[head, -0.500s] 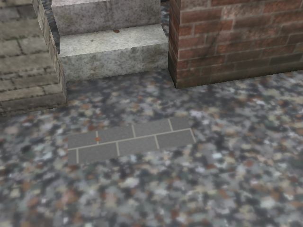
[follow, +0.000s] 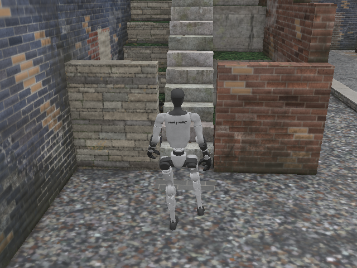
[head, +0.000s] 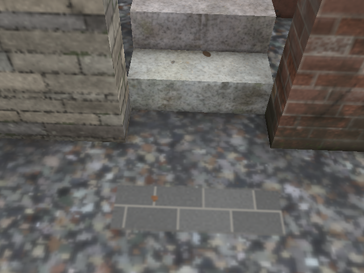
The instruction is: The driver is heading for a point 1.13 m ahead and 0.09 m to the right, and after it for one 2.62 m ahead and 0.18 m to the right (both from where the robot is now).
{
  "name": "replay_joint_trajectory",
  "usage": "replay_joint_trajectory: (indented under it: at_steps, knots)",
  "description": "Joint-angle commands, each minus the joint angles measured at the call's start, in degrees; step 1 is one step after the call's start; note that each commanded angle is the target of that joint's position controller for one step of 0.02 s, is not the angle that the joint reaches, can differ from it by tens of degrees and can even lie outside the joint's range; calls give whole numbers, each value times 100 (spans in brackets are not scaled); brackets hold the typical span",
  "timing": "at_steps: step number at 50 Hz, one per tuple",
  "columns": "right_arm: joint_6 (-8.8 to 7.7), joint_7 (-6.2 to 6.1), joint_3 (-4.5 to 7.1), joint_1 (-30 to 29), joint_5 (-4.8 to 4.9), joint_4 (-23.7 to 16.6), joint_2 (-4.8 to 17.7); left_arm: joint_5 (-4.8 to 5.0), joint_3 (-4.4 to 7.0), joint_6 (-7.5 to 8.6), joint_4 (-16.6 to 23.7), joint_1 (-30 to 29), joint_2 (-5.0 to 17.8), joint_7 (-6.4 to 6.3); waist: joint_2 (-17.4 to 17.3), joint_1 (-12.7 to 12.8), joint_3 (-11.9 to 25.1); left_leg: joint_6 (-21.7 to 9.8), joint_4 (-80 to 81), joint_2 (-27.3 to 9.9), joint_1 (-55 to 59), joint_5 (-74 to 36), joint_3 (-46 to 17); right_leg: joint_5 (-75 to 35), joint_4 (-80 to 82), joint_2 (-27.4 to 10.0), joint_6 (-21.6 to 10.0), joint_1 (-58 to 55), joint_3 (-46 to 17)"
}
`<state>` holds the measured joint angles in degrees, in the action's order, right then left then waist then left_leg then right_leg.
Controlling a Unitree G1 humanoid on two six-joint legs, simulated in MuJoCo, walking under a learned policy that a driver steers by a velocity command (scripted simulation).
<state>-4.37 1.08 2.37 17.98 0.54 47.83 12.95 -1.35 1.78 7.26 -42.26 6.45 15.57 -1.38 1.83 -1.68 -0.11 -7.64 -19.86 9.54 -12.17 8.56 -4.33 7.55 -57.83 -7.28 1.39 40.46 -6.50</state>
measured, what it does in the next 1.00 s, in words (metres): walks ahead: right foot, then left foot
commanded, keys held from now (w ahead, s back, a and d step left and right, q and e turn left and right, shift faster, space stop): w+q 0.18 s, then w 0.28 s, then w+e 0.54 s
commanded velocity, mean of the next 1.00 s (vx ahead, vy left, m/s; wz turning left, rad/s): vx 0.50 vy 0.00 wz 0.04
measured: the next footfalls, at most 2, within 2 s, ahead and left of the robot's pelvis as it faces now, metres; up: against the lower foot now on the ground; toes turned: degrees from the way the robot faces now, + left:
right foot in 0.22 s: +0.31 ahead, -0.14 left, +0.00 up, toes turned +12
left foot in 0.72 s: +0.50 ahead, +0.15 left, +0.00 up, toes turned +6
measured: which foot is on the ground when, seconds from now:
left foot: down 0.00-0.24, up 0.26-0.70, down 0.72-1.00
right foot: up 0.00-0.20, down 0.22-0.72, up 0.74-1.00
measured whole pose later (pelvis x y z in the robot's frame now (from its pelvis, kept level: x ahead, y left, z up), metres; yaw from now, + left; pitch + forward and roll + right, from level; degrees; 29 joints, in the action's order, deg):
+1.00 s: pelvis +0.49 +0.04 +0.01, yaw -1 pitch +2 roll +1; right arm -5.8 -0.1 3.8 19.1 -1.1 47.9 16.4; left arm 1.0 3.4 2.7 -37.8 9.2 18.5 1.2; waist 4.0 -3.3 -0.5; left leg -1.4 -15.4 0.5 -6.0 11.2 7.1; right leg 7.3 -58.5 -6.0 0.2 41.8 -3.4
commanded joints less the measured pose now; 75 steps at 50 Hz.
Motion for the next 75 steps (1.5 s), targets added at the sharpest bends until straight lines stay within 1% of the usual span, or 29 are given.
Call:
replay_joint_trajectory:
  at_steps: [1,7,11,12,13,14,17,20,27,32,35,36,37,38,40,42,51,53,54,55,58,61,62,63,64,65,66,69,75]
  knots:
    - [-58,-136,233,-7,69,-450,923,1,43,-34,406,-209,207,-64,-443,-1,-51,-726,702,-1168,-808,-740,-1095,-996,1370,361,146,-692,374]
    - [56,-179,250,397,127,-449,940,159,99,108,776,-977,457,112,-695,-301,109,-546,-2,-1500,337,-161,-1976,-848,2906,714,50,-912,162]
    - [112,-197,167,120,32,-589,722,101,293,240,513,288,816,137,-915,394,712,-222,-1305,-1277,329,-1090,-1966,-421,3394,562,-514,-2912,197]
    - [72,-162,37,125,-65,-683,396,29,371,233,404,1283,1135,94,-329,775,1495,17,-2929,-921,-422,-396,-1397,-304,3319,-432,-966,-4442,-760]
    - [1,-134,-23,1009,129,-695,208,7,503,141,97,1876,1467,139,1803,430,2023,388,-4494,-151,-2448,2156,-713,902,3780,-1500,-1909,-6146,-3345]
    - [-22,-147,60,1011,208,-544,764,130,395,116,180,1759,895,171,1209,524,1533,418,-5301,-596,-3243,2272,-898,2111,4055,-1614,-1796,-5947,-3861]
    - [-38,-141,115,-257,8,-785,849,131,255,24,245,1040,504,191,-114,424,30,499,-5107,-1099,-3239,1026,-530,573,4384,-893,-1427,-4053,-1932]
    - [-7,-88,78,-129,8,-790,553,127,203,40,130,991,386,258,282,173,64,572,-4485,-1381,-2706,771,-94,-431,4702,-448,-1404,-3435,-1021]
    - [-126,-51,-52,-1373,-32,-1181,311,262,277,-95,-169,1506,775,196,305,481,-93,759,-1953,-1299,-2203,-693,276,-1111,4837,-196,-1342,-3124,-239]
    - [-248,58,46,-1882,57,-1387,610,320,304,-217,-286,1799,919,141,441,475,-139,701,-1011,-1074,-1513,-678,168,-556,4461,-496,-1197,-3345,-735]
    - [-285,-26,259,-851,39,-1122,1006,272,253,-279,-182,1589,776,114,399,-164,390,444,-496,-1117,295,-337,133,-922,3344,-150,-860,-3030,-643]
    - [-276,-112,376,162,-67,-991,1411,167,124,-253,8,1372,436,128,-137,-642,1158,106,-607,-2094,1826,-293,-712,-80,1727,277,-621,-2099,-265]
    - [-195,-102,479,619,-172,-864,1849,244,-23,-173,173,2013,-94,93,-1784,-409,1772,-674,-287,-3375,3404,178,-2760,2307,-87,913,-343,-142,331]
    - [-200,-74,422,749,-152,-824,1486,370,61,-149,136,1972,370,82,-1705,-506,1755,-900,212,-3462,3261,1176,-3720,2622,-1146,746,-314,566,-86]
    - [-226,-104,266,41,-66,-884,993,346,168,-213,249,1259,681,69,-820,-298,623,-502,470,-3030,1908,882,-2200,1647,-1338,279,-326,648,-10]
    - [-236,-83,187,-470,-87,-844,735,266,179,-332,303,1190,528,104,-814,68,177,-337,855,-2608,918,228,-1244,1081,-994,22,-264,198,16]
    - [-207,-113,251,-369,-190,-388,1113,215,92,-399,865,148,245,398,-604,-43,-157,-147,1022,-2178,332,-1363,869,-1082,1064,107,-133,-310,403]
    - [-70,-365,364,28,-127,-289,1641,86,124,-549,1049,40,313,716,-46,-42,-279,-142,683,-2969,1144,-2893,431,-747,1404,206,-141,292,196]
    - [-49,-300,311,182,-136,-175,1183,-315,112,-737,883,-35,224,847,-415,-32,-245,70,519,-2635,1284,-3214,996,-1002,1762,275,-272,13,789]
    - [-47,-288,285,162,-135,-201,1116,-253,103,-779,944,-241,187,891,-749,-147,-223,222,498,-2458,1080,-2969,1247,-1102,2038,357,-337,-397,1007]
    - [19,-297,363,168,-160,-161,1335,-142,164,-803,972,-558,370,813,-1033,-119,-220,355,200,-2510,1001,-2762,1434,-173,2546,603,-473,-1227,1117]
    - [93,-219,451,243,-107,-209,1632,-320,412,-649,442,1035,798,542,-716,561,677,459,-2418,-2392,1097,-3520,1523,524,3005,1299,-1001,-2771,1376]
    - [94,-190,339,575,-154,-393,1231,-375,590,-642,299,1713,1365,488,14,707,1491,681,-4283,-2162,-431,-1809,1569,928,2849,386,-1442,-4585,85]
    - [112,-35,217,552,-297,-772,760,-104,749,-674,391,1663,2024,438,1395,530,1994,982,-6193,-1019,-2640,2945,1245,613,3535,-993,-2376,-5717,-2889]
    - [176,-18,285,513,-362,-529,1006,-9,658,-590,477,1741,1722,401,-528,525,1905,903,-6108,-1113,-2992,2317,172,168,4222,-1647,-1856,-5595,-4131]
    - [232,-54,264,305,-267,-476,963,24,564,-528,499,1386,1508,330,-793,326,979,910,-5685,-1340,-2807,1483,134,-434,4157,-1366,-1641,-4761,-3170]
    - [278,-131,203,159,-328,-405,817,63,477,-538,495,1159,1182,300,-677,190,392,871,-5306,-1474,-2544,1119,177,-866,4049,-976,-1445,-3964,-2382]
    - [577,-153,163,207,-491,-306,911,165,304,-509,556,833,753,224,252,24,273,882,-4519,-1522,-1748,593,139,-698,4363,-306,-1151,-3028,-1443]
    - [518,69,250,-805,-406,-527,1009,199,371,-368,247,1755,920,138,490,475,-114,1056,-3440,-1487,-2767,-510,12,-48,4638,-192,-976,-3522,-1490]
Velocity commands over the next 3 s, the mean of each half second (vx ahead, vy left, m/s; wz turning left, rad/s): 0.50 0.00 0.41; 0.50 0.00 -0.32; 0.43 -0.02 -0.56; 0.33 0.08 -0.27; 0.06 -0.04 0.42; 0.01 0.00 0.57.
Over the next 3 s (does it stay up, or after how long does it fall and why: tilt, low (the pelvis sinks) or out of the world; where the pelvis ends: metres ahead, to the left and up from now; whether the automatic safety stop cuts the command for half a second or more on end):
stays up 0.92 -0.03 0.00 its command is cut before an obstacle after 1.0 s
